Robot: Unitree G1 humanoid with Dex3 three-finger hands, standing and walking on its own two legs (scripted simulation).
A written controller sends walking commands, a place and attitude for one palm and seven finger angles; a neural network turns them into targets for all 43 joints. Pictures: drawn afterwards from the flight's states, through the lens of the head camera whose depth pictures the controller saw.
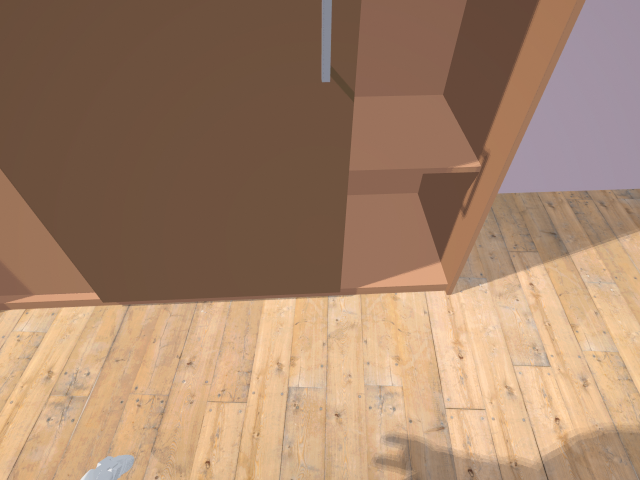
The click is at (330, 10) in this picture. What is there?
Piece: wardrobe's sliding door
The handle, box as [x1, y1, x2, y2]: [321, 0, 331, 81]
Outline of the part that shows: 322,0 321,78 322,81 329,81 331,0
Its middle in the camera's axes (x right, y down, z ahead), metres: +0.01 -0.41 +0.69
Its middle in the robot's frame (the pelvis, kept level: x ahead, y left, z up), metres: +0.82 +0.03 +0.24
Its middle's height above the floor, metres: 1.01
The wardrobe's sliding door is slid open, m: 0.41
